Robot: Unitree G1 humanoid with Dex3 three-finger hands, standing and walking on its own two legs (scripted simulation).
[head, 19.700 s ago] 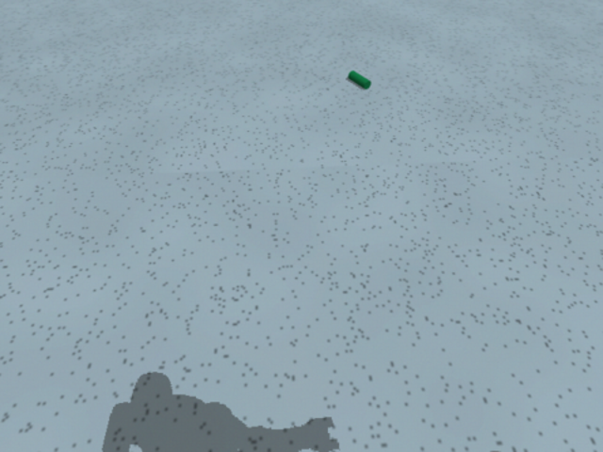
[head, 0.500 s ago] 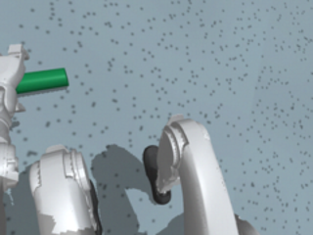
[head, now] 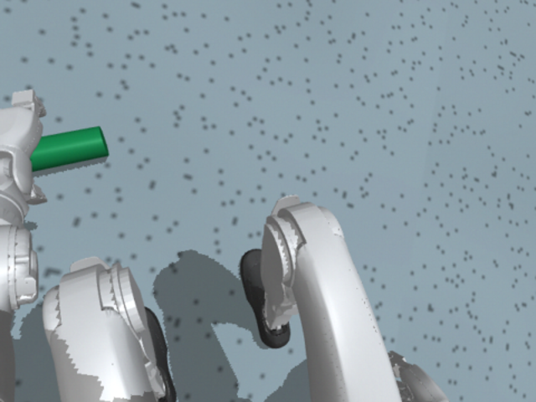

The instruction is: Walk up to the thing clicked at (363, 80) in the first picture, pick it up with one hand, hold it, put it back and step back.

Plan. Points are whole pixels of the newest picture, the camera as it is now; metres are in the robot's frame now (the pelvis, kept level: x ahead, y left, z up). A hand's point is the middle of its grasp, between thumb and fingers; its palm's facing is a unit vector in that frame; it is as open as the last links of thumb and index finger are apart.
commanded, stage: rest palm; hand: left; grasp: from above
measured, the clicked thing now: (57, 150) +0.53 +0.19 -0.31
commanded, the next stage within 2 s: close in 1.26 s
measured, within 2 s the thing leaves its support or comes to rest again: neither
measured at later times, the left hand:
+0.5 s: hand (40, 140) +0.53 +0.20 -0.24, palm faces -0.42 -0.07 -0.91, open 14.3 cm
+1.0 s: hand (48, 143) +0.53 +0.19 -0.26, palm faces -0.40 -0.04 -0.92, open 14.2 cm
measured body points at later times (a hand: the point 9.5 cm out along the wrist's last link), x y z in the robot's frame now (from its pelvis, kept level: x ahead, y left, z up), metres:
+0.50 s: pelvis +0.01 +0.01 -0.02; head +0.30 +0.06 +0.32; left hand +0.55 +0.20 -0.19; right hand +0.00 -0.25 -0.08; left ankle +0.08 +0.12 -0.30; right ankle +0.12 -0.12 -0.30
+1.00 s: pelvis +0.00 +0.01 -0.02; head +0.30 +0.08 +0.31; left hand +0.54 +0.19 -0.21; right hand -0.02 -0.24 -0.06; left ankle +0.08 +0.12 -0.30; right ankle +0.12 -0.12 -0.30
